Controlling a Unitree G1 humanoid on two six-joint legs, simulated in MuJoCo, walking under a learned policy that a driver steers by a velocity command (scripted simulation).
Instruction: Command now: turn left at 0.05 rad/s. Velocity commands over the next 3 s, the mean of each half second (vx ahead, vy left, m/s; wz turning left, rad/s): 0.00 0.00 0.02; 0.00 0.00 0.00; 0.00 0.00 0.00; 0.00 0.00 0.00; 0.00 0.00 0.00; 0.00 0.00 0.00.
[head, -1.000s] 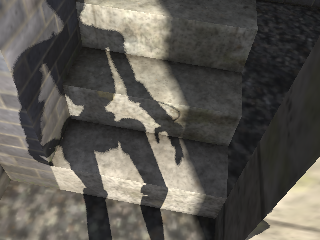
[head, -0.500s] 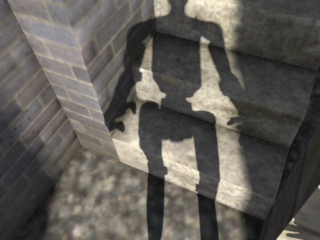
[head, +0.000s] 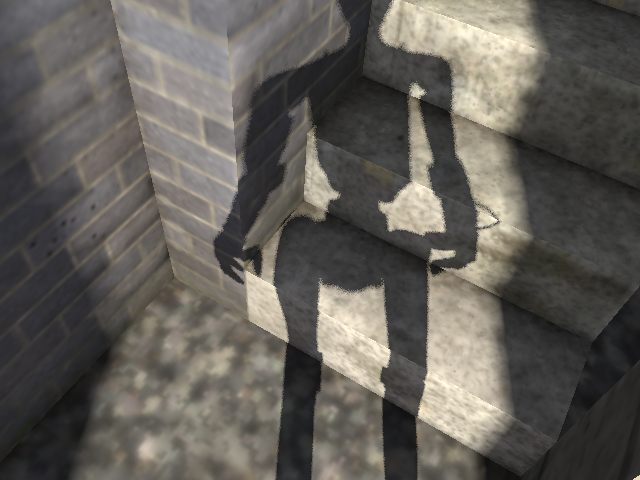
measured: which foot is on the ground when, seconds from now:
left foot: down 0.00-1.00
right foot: up 0.00-0.26, down 0.28-1.00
